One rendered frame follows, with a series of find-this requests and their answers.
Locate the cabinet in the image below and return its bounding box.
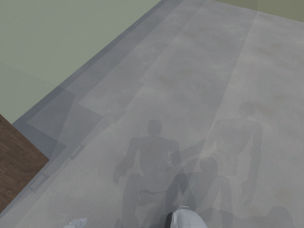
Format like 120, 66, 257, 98
0, 114, 49, 214

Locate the left robot hand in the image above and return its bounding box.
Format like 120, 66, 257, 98
64, 218, 87, 228

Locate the robot right thigh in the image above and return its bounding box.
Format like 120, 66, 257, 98
171, 209, 208, 228

